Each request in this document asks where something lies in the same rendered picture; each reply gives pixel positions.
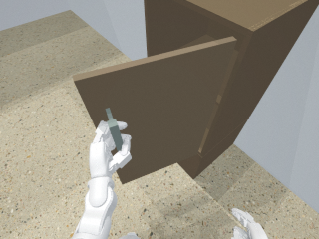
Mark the robot left shin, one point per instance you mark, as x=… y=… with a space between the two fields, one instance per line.
x=132 y=233

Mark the cupboard door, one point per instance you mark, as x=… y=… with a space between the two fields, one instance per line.
x=166 y=100

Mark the right robot hand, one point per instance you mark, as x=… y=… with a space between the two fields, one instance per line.
x=254 y=230

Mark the robot left forearm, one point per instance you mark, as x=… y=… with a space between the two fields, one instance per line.
x=100 y=203

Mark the left robot hand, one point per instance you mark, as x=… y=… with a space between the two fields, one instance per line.
x=100 y=151

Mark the handle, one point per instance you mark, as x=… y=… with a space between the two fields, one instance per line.
x=114 y=130

